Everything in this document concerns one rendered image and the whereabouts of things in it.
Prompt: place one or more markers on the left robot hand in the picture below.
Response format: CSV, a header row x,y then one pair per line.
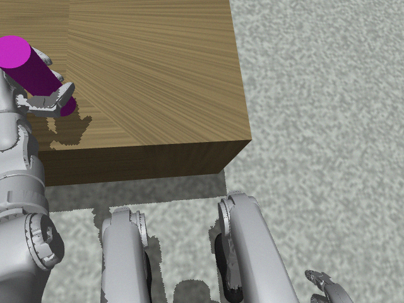
x,y
13,97

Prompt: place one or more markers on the left robot arm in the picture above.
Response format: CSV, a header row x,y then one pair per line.
x,y
30,245

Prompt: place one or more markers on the right robot hand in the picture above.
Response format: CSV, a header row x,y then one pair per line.
x,y
334,292

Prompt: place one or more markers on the can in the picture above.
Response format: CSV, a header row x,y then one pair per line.
x,y
23,64

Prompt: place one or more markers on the right robot foot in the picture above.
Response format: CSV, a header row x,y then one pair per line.
x,y
232,295

